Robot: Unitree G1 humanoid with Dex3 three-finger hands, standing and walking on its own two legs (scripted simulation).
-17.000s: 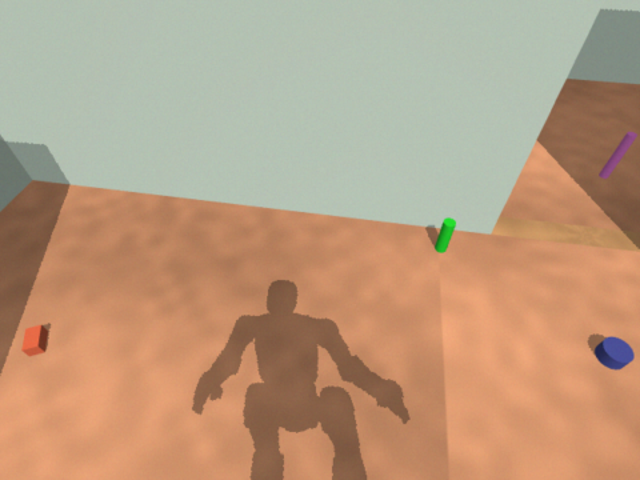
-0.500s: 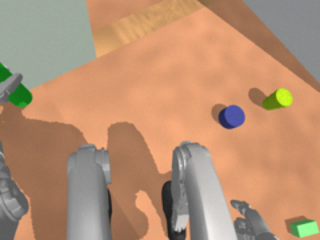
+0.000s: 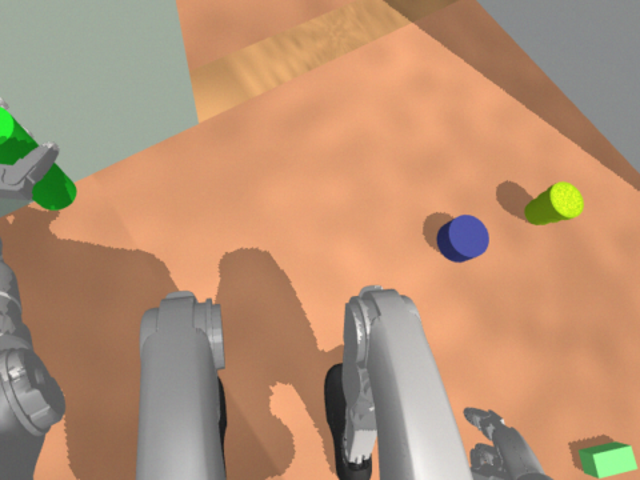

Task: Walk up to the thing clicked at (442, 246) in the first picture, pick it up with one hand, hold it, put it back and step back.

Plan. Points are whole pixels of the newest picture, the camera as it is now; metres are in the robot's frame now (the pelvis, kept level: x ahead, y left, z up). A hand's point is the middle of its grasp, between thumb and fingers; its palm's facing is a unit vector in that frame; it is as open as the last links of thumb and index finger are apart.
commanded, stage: lift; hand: left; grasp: from the side
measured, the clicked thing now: (26, 165) +0.46 +0.33 -0.06
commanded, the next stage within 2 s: none
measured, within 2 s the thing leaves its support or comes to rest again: neither
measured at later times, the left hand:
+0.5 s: hand out of the picture +0.44 +0.33 +0.06, palm faces +0.35 -0.93 -0.06, open 8.3 cm
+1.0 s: hand out of the picture +0.40 +0.29 +0.23, palm faces +0.35 -0.93 -0.06, open 8.3 cm
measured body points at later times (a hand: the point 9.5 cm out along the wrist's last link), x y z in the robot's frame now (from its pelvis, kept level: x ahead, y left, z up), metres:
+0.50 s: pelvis +0.00 +0.00 +0.05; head +0.19 +0.06 +0.46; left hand +0.42 +0.37 +0.06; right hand +0.14 -0.26 -0.07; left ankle +0.08 +0.13 -0.34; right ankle +0.09 -0.12 -0.34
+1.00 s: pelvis +0.03 +0.01 +0.20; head +0.16 +0.05 +0.63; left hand +0.37 +0.33 +0.24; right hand +0.21 -0.23 +0.09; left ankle +0.08 +0.13 -0.34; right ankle +0.09 -0.12 -0.34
